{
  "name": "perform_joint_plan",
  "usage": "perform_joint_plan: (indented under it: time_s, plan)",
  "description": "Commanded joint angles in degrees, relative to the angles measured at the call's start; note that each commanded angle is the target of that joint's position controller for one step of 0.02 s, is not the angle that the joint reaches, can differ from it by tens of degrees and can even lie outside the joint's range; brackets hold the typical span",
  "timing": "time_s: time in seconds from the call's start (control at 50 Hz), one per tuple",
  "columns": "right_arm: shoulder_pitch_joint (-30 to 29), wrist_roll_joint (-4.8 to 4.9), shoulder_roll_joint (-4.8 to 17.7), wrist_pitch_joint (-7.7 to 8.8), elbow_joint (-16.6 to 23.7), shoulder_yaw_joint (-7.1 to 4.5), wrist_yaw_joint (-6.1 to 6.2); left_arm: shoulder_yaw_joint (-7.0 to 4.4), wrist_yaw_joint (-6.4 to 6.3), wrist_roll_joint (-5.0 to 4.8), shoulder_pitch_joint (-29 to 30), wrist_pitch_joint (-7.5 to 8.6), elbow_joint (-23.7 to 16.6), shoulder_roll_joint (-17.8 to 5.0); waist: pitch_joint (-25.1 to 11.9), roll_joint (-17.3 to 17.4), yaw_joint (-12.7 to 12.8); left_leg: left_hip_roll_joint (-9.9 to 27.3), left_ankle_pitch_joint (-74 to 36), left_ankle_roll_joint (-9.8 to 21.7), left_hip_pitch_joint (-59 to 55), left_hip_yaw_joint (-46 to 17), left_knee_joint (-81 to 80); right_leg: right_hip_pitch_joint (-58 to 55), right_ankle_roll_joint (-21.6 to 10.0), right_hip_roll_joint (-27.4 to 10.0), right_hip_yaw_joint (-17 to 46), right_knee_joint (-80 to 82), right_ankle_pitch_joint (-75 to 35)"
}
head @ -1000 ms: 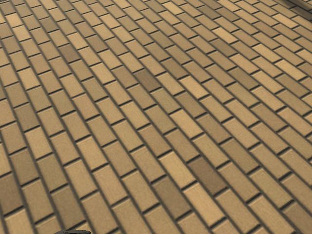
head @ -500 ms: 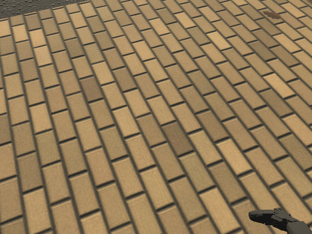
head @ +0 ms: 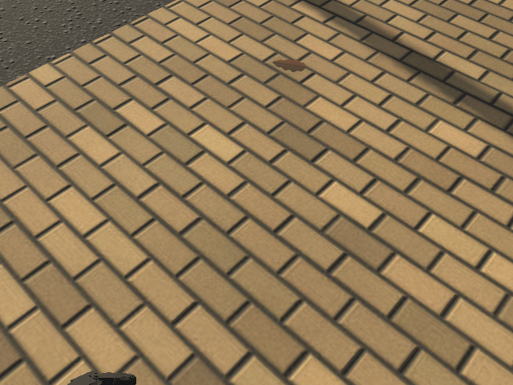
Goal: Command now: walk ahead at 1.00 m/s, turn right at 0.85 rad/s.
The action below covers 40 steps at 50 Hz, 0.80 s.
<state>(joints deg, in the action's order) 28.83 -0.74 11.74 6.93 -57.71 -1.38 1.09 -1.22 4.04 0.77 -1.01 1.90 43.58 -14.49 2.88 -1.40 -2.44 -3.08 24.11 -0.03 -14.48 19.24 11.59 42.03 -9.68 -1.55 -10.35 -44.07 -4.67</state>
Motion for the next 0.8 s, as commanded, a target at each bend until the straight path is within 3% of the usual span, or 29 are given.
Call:
perform_joint_plan:
  time_s: [0.02,0.04,0.06,0.08,0.1,0.12,0.14,0.16,0.18,0.22,0.24,0.26,0.3,0.36,0.38,0.4,0.44,0.46,0.48,0.5,0.52,0.54,0.56,0.58,0.62,0.66,0.72,0.78,0.8]
  plan:
    - [-6.3,-0.11,14.44,-0.6,5.96,-2.85,2.53,-1.76,-0.18,0.07,-12.93,-0.07,0.49,-6.51,-3.71,8.66,12.27,16.35,-91.1,-1.9,11.61,-1.62,17.65,-24.89,-2.75,6.96,-3.31,2.24,3.65]
    - [-9.99,-0.58,15.77,-1.5,7.4,-3.43,2.58,-3.18,-0.82,0.15,-24.52,-0.31,3.69,-9.15,-8.39,9.14,17.8,17.51,-91.17,-0.94,15.17,-3.17,31.42,-36.01,-4.6,7.43,-0.78,2.09,7.51]
    - [-13.15,-1.01,15.49,-2.33,8.1,-3.62,2.11,-4.77,-1.95,0.29,-35.41,-0.27,7.46,-10.96,-10.86,6.18,22.53,15.54,-74.91,0.85,23.47,-4.48,52.25,-48.1,-7.79,5.23,6.45,8.17,10.5]
    - [-15.7,-1.11,9.77,-2.0,8.37,-2.72,0.78,-5.99,-3.06,-1.1,-31.24,-0.76,8.37,-11.74,-6.36,-7.21,18.8,2.46,-8.89,2.21,38.88,-6.25,75.57,-53.23,-8.06,0.35,15.55,12.07,11.41]
    - [-4.49,-0.62,2.7,-0.83,13.07,-0.38,0.24,-5.66,-2.68,1.27,-24.68,-0.19,6.19,-15.97,-11.59,-9.97,4.57,2.85,4.72,2.99,53.41,-16.22,86.13,-60.41,-13.23,-10.37,35.78,10.03,-0.95]
    - [-7.01,0.75,5.09,0.14,14.22,-0.19,-0.31,-6.01,-3.44,1.53,-25.31,-0.35,5.55,-14.23,-17.06,-6.54,8.54,2.66,1.0,3.56,61.44,-21.42,86.79,-63.65,-17.6,-16.49,49.99,26.36,26.26]
    - [-9.85,0.96,8.19,0.24,13.55,-0.63,-0.46,-4.97,-4.06,1.78,-23.34,0.09,5.85,-9.1,-5.21,2.91,6.77,6.1,-3.38,4.0,64.37,-21.11,82.38,-52.5,-14.03,-16.82,47.07,32.74,34.99]
    - [-11.7,0.52,7.95,-0.33,13.48,-0.81,-0.86,-3.93,-4.12,1.93,-19.85,0.81,5.95,-6.1,-0.73,6.74,3.98,8.23,-6.44,4.17,61.2,-22.09,78.04,-42.89,-10.59,-15.25,41.18,33.94,34.44]
    - [-10.9,-0.16,6.47,-1.47,12.33,-0.35,-1.2,-3.31,-4.16,2.01,-19.68,2.27,6.21,-5.14,1.32,8.82,2.37,9.15,-7.74,4.1,56.63,-24.41,76.11,-34.88,-8.66,-14.19,36.93,34.25,29.51]
    - [-10.25,-0.61,4.73,-4.24,11.33,-0.09,-2.64,-2.48,-4.36,0.82,-18.72,4.9,7.43,-3.97,4.71,8.87,-0.75,12.12,-10.41,2.9,50.23,-26.27,68.13,-23.28,-3.08,-10.21,26.18,37.0,24.97]
    - [-11.82,-0.35,4.74,-4.87,11.81,-0.19,-3.18,-2.71,-4.1,0.7,-18.55,5.81,7.73,-5.09,5.41,7.31,-0.85,12.26,-12.79,2.64,50.77,-25.82,63.97,-22.71,-0.59,-8.25,21.43,37.88,20.06]
    - [-14.55,-0.11,5.14,-5.0,12.54,-0.34,-3.31,-2.64,-3.84,0.56,-19.41,6.49,8.19,-5.23,7.0,6.21,0.01,11.49,-15.57,2.51,51.13,-24.29,58.88,-22.86,1.69,-6.4,15.89,37.5,3.39]
    - [-17.78,-0.14,3.79,-4.45,13.71,0.05,-3.44,-2.25,-3.42,0.02,-19.99,7.08,8.63,-4.53,6.52,2.84,0.63,8.99,-22.65,3.0,48.37,-18.05,46.9,-24.88,5.16,-2.29,4.78,34.78,-25.07]
    - [-23.22,0.45,2.15,-3.12,14.45,0.91,-4.19,-1.83,-4.42,-1.13,-21.88,7.29,8.61,-5.04,3.14,0.41,3.84,3.9,-36.92,4.48,43.77,-8.53,27.5,-33.45,7.84,-0.15,-1.44,30.63,-34.58]
    - [-26.67,3.82,4.15,-1.25,16.28,-0.42,-4.11,-2.0,-6.79,-0.77,-21.1,6.03,7.37,-7.59,-1.88,-2.61,4.95,1.18,-37.8,4.13,42.06,-9.95,26.66,-37.08,10.75,-1.54,0.53,24.51,-42.37]
    - [-24.31,4.14,6.24,-0.65,16.62,-1.2,-4.7,-2.32,-8.2,-0.58,-19.88,4.96,6.38,-9.86,-5.01,-4.83,2.78,-0.79,-38.57,3.93,41.0,-8.75,23.79,-41.44,12.15,-2.75,-0.71,19.66,-45.48]
    - [-12.63,2.85,10.73,-1.29,14.2,-3.54,-5.34,-2.94,-9.89,-0.51,-15.57,3.38,3.84,-11.31,-10.76,-8.16,-3.24,-3.49,-36.78,4.96,28.19,-9.52,22.71,-40.01,13.83,-4.68,-0.07,6.27,-48.69]
    - [1.58,2.5,14.16,-2.25,10.48,-5.32,-4.81,-3.2,-9.61,-0.2,-9.06,3.19,1.7,-11.89,-14.38,-6.11,-11.23,-1.27,-40.19,7.57,13.83,-14.59,20.78,-31.84,14.6,-3.45,0.49,-11.01,-40.47]
    - [8.59,2.43,12.7,-3.21,6.84,-4.73,-3.54,-2.3,-7.48,-0.24,-3.9,3.51,0.46,-7.61,-10.49,8.01,-14.09,4.44,-50.22,10.22,7.04,-21.39,12.15,-20.58,15.58,6.48,0.2,-35.52,18.12]
    - [1.43,-1.85,13.06,-2.59,9.32,-3.33,-2.92,-0.35,-5.48,1.07,-9.78,4.5,-3.04,1.26,-10.59,21.24,-3.16,9.52,-78.25,15.22,2.29,-38.19,22.88,-3.67,15.49,11.09,9.87,-54.58,44.12]
    - [-3.76,-4.7,15.29,-1.8,13.91,-3.84,-2.82,0.28,-4.16,-0.65,-20.98,5.59,-4.12,-0.32,-25.88,16.29,0.36,21.12,-71.0,26.49,-5.96,-57.47,16.56,0.43,14.47,10.21,21.69,-58.73,41.45]
    - [-10.55,-2.41,15.34,-2.37,18.45,-4.87,-2.72,-0.62,-3.7,-0.87,-18.45,5.91,-5.0,-5.83,-23.96,4.26,0.73,19.41,-52.91,26.53,-0.56,-58.39,11.82,0.25,11.59,7.67,22.24,-53.21,36.29]
    - [-15.72,0.38,14.88,-2.76,20.34,-4.93,-2.55,-1.42,-3.95,-0.72,-15.44,5.35,-5.79,-7.52,-15.77,-4.64,3.93,16.54,-37.14,25.01,9.34,-56.3,8.18,1.87,11.13,5.77,20.72,-47.86,33.33]
    - [-18.37,1.68,13.31,-3.03,21.45,-4.24,-2.55,-1.78,-4.59,0.12,-13.88,4.28,-5.78,-7.97,-12.3,-9.01,5.72,14.35,-29.62,22.95,18.42,-55.24,5.21,-0.67,11.42,3.99,20.09,-43.0,31.34]
    - [-18.93,1.62,12.61,-3.62,22.51,-4.16,-2.11,-2.28,-5.45,0.48,-11.97,2.18,-7.26,-8.44,-6.77,-5.41,6.62,9.87,-34.0,20.38,30.14,-50.48,4.04,-5.08,12.96,2.68,19.75,-32.23,30.21]
    - [-17.11,2.29,12.38,-4.34,22.25,-4.29,-0.98,-1.72,-5.98,1.01,-9.66,1.53,-8.71,-5.84,-9.2,-2.21,5.89,4.58,-28.49,18.29,33.52,-45.0,4.58,-9.4,14.03,2.21,18.24,-19.35,25.77]
    - [-15.39,3.02,13.76,-5.7,23.25,-4.78,1.0,-1.23,-6.17,-0.45,-3.4,1.09,-10.61,-4.16,-10.25,4.36,2.61,3.0,-2.13,16.23,32.36,-47.61,3.18,-9.55,14.98,3.04,18.73,-6.18,18.42]
    - [-13.52,3.09,13.7,-5.96,24.09,-5.0,1.16,-1.62,-5.92,-1.29,2.82,2.75,-12.26,-5.0,-7.76,8.98,-0.79,3.51,4.92,14.01,29.11,-50.93,3.7,-9.14,14.58,4.05,19.58,5.41,14.35]
    - [-10.0,-0.9,15.87,-6.44,22.16,-5.82,-1.03,-0.1,-4.97,2.91,2.52,0.85,-11.46,-4.38,-6.19,10.02,-3.39,2.33,1.63,12.48,26.71,-49.97,3.91,-7.91,14.15,2.41,15.94,3.77,14.31]
